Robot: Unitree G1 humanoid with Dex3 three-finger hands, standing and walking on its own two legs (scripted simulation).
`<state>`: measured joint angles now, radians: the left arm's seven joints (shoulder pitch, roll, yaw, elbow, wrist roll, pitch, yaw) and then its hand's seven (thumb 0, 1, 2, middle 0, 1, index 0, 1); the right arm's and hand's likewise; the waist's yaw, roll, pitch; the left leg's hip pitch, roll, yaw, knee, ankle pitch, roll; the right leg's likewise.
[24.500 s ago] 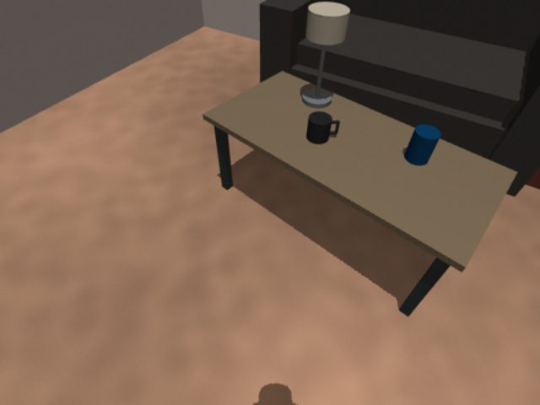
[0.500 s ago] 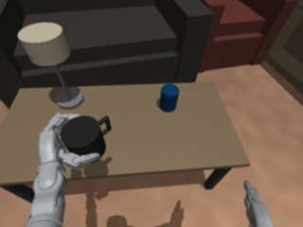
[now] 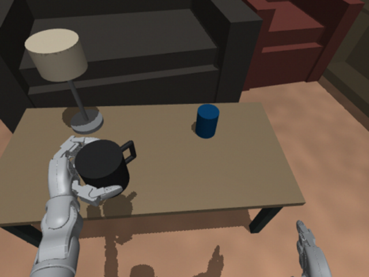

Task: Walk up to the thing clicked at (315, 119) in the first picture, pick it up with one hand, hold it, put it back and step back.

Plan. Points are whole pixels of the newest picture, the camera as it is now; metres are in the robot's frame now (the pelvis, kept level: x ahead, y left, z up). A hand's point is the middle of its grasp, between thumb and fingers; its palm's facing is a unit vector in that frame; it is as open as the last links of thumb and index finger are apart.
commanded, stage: crouch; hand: left
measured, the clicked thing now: (111, 164) +0.36 +0.15 +0.06
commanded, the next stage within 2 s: lower in 1.26 s
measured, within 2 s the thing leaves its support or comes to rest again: neither
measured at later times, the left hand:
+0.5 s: hand (105, 161) +0.44 +0.20 -0.05, palm faces +0.21 -0.98 -0.02, open 11.9 cm
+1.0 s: hand (111, 156) +0.50 +0.21 -0.11, palm faces +0.21 -0.98 -0.02, open 12.0 cm
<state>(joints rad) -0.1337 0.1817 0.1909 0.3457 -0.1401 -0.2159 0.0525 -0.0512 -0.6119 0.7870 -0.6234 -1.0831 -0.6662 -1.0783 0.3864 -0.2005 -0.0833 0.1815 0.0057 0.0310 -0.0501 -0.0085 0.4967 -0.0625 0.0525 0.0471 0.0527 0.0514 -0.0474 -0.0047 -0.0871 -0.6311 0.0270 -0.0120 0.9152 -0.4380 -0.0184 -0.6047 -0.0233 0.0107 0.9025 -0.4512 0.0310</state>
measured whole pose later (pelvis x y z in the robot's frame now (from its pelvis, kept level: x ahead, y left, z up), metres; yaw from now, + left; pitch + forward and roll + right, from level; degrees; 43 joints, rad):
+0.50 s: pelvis -0.03 +0.00 -0.05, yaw +0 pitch +20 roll -2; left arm -0.63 0.39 0.37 1.03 -0.08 -0.52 0.02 -0.04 -0.61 0.74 -0.68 -1.01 -0.72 -1.00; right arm 0.36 -0.24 -0.05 0.02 -0.06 -0.01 0.03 -0.01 0.52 -0.06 0.05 0.05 0.05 0.05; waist -0.20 -0.04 -0.09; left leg -1.05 0.04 -0.05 1.19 -0.49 -0.02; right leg -1.00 -0.01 -0.02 1.15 -0.49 0.03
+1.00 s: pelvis -0.03 +0.01 -0.09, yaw -2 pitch +29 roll -5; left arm -0.80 0.56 0.48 1.21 0.00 -0.55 0.02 -0.04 -0.61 0.77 -0.64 -1.06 -0.69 -1.05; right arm 0.35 -0.26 -0.03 -0.13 -0.07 0.00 0.07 -0.01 0.49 -0.06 0.06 0.05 0.06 0.05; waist -0.32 -0.02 -0.15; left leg -1.34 0.05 -0.08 1.39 -0.56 -0.02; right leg -1.27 0.01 -0.04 1.32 -0.55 0.03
